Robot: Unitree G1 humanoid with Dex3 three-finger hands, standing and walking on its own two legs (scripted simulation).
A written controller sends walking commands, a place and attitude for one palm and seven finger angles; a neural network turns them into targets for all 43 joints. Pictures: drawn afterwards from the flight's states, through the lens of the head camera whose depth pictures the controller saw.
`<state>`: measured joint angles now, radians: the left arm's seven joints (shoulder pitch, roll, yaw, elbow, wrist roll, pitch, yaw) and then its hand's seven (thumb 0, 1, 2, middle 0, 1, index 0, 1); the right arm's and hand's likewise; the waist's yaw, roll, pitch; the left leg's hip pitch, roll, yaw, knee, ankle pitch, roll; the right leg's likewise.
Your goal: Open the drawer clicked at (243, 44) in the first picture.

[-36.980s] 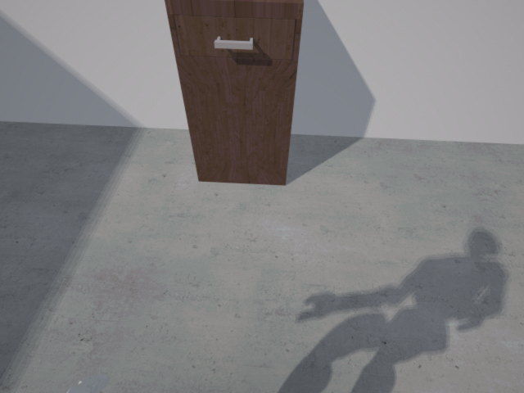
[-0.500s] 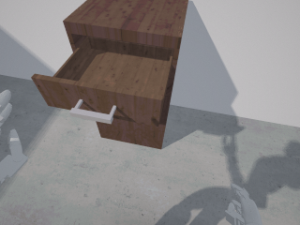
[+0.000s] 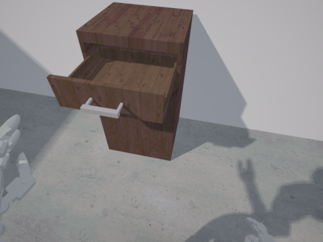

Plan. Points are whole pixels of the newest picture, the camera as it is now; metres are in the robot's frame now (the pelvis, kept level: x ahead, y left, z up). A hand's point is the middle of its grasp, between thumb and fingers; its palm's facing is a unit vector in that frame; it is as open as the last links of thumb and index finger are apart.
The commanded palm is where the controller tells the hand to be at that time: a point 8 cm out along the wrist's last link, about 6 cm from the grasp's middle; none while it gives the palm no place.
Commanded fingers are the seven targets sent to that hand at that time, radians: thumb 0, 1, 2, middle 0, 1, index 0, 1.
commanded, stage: stop stepping back and stand still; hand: left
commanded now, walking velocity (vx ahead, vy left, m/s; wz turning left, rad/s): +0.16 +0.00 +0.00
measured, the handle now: (102, 107) +0.56 +0.23 +0.00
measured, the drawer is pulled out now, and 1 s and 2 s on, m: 0.29 0.29 0.29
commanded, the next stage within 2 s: let the arm hang, fingers relaxed in 0.32 s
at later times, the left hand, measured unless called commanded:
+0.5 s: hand (56, 201) +0.19 +0.22 +0.07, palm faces +0.23 -0.86 -0.45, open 7.4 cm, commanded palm none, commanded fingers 0.00 0.90 0.90 -0.20 -0.30 -0.20 -0.30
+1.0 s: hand out of the picture -0.03 +0.19 -0.16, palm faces +0.08 -0.97 -0.24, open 7.3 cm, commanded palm none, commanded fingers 0.00 0.90 0.90 -0.20 -0.30 -0.20 -0.30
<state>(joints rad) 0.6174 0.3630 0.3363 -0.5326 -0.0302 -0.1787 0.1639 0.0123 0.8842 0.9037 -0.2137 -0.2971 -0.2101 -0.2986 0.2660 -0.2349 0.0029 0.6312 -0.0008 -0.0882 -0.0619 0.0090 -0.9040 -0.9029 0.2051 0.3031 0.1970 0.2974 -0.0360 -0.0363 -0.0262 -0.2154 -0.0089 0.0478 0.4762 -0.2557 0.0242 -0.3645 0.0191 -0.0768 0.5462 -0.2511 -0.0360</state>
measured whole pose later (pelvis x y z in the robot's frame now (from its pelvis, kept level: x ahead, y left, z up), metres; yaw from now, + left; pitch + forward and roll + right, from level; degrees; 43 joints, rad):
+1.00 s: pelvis -0.01 -0.01 +0.01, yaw +3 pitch -2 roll +0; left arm 0.32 0.20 0.03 1.05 0.01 0.03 0.02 0.00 0.92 0.90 -0.21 -0.29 -0.20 -0.30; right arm 0.35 -0.16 0.00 1.05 -0.02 0.03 -0.03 0.00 -0.91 -0.90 0.20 0.30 0.19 0.30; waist 0.00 0.01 0.07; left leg -0.22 0.02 0.00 0.46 -0.22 -0.01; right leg -0.24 0.05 -0.03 0.41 -0.15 -0.05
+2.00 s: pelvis +0.02 +0.00 +0.01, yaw +1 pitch -1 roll +0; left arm 0.26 0.15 0.01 1.12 0.01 -0.01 0.03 0.00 0.90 0.90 -0.20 -0.29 -0.20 -0.30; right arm 0.27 -0.13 -0.01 1.11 -0.01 0.00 -0.04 0.00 -0.91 -0.90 0.20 0.30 0.19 0.30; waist -0.01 0.01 0.07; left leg -0.14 0.01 0.04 0.40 -0.24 0.00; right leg -0.20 0.05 0.01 0.40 -0.18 -0.04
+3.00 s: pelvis +0.03 -0.01 +0.01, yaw +1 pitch -2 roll +0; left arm 0.18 0.23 0.03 1.12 0.01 -0.01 0.01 0.00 0.90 0.90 -0.20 -0.29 -0.20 -0.30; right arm 0.21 -0.21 -0.02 1.12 -0.02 0.00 -0.03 0.00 -0.91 -0.90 0.20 0.30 0.20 0.30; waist -0.02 0.01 0.08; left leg -0.10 0.03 0.03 0.35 -0.22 -0.01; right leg -0.16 0.06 0.01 0.35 -0.16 -0.06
